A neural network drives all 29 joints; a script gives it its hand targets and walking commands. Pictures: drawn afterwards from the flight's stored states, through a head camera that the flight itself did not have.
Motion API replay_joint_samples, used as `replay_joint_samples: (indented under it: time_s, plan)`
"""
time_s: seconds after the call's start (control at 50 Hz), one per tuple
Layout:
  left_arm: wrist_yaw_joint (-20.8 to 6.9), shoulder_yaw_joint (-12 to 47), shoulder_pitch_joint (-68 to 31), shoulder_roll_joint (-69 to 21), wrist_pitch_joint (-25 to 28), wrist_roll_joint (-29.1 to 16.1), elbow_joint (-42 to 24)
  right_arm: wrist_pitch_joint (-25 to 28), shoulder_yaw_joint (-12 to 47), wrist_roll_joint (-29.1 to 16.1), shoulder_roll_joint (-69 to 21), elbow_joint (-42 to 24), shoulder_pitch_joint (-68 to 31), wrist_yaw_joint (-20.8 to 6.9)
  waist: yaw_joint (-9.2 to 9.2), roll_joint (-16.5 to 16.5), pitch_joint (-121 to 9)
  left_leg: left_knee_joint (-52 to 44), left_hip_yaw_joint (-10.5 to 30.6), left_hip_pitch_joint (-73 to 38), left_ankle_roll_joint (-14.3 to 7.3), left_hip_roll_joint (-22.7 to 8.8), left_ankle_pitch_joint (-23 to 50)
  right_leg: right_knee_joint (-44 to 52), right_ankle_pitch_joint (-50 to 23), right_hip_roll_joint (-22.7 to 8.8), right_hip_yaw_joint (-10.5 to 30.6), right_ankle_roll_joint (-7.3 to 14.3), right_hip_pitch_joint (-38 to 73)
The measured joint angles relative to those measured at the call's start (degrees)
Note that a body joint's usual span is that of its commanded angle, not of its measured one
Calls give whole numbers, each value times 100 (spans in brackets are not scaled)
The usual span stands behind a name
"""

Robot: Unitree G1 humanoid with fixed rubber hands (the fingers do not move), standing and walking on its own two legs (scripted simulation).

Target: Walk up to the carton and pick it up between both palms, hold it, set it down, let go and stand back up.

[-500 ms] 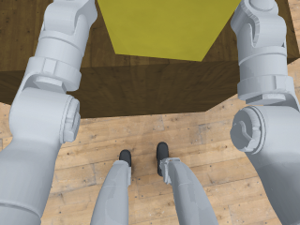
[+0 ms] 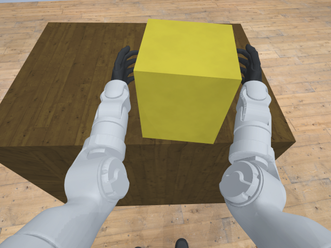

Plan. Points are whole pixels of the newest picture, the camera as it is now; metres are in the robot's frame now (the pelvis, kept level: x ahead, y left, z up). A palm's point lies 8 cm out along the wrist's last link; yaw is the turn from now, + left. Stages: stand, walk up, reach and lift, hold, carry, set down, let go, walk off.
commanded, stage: reach and lift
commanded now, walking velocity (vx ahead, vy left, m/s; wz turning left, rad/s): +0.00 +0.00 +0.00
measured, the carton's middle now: (183, 86) +0.50 -0.07 +0.09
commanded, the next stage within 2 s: none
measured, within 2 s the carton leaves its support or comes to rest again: leaves its support in 1.36 s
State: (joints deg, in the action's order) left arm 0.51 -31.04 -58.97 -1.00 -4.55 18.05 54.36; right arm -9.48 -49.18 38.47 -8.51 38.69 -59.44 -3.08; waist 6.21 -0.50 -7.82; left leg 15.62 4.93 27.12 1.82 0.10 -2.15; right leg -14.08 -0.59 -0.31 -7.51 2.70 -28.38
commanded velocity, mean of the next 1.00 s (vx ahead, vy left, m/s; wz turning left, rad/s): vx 0.00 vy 0.00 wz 0.00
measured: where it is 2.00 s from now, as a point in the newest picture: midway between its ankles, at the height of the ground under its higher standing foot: outside the picture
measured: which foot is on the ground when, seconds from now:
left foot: down 0.00-1.00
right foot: down 0.00-1.00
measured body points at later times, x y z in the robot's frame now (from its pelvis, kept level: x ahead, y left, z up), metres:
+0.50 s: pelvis +0.05 -0.02 +0.00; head +0.13 -0.01 +0.45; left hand +0.53 +0.08 +0.09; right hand +0.49 -0.22 +0.12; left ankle +0.05 +0.14 -0.74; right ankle +0.07 -0.09 -0.74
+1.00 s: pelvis +0.07 +0.01 +0.01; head +0.14 +0.02 +0.45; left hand +0.53 +0.09 +0.09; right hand +0.49 -0.21 +0.11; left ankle +0.05 +0.14 -0.74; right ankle +0.07 -0.09 -0.74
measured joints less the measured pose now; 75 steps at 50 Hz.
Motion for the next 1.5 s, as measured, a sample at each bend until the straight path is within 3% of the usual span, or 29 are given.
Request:
replay_joint_samples:
  time_s: [0.12,0.38,0.56,0.66,0.88,1.14,1.36,1.5]
  plan:
    - [-334,12,428,30,139,141,86,312,131,-133,-22,108,538,-167,19,-19,-115,11,43,-359,64,-52,-188,-77,251,43,-54,27,346]
    - [-26,546,420,303,339,-332,364,762,495,-729,91,506,699,71,160,-46,-118,212,181,-124,150,-127,-466,-331,597,112,-186,105,130]
    - [-71,324,638,82,380,-73,-104,1081,1110,-1227,132,281,1043,266,99,4,58,-107,105,-335,44,-161,-428,67,488,171,-88,85,355]
    - [-149,248,775,-85,246,66,-422,1122,1300,-1398,202,160,1197,252,55,48,196,-227,37,-551,39,-155,-425,273,423,175,-6,41,594]
    - [-37,360,1105,-349,46,232,-921,1310,1484,-1528,363,229,1411,184,55,36,256,-357,-112,-836,-57,-80,-454,494,359,111,157,-85,881]
    - [392,720,1368,-430,140,210,-837,1944,1683,-1880,687,1067,1503,277,-36,33,18,-312,-256,-887,-124,-54,-541,692,268,96,301,-159,997]
    - [754,1039,1610,-328,487,-209,-354,2534,2189,-2348,1099,2228,1361,444,-253,206,-346,-290,-235,-880,-120,-57,-545,685,271,98,279,-158,1004]
    - [873,1274,1564,-152,713,-618,-57,2832,2585,-2692,1285,2799,1119,601,-299,249,-560,-324,-172,-960,-91,-58,-493,594,310,94,219,-134,1048]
